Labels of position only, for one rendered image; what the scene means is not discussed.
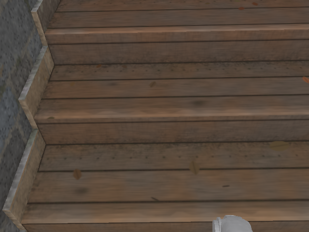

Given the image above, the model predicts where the right robot thigh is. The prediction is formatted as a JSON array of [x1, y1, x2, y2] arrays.
[[212, 216, 253, 232]]

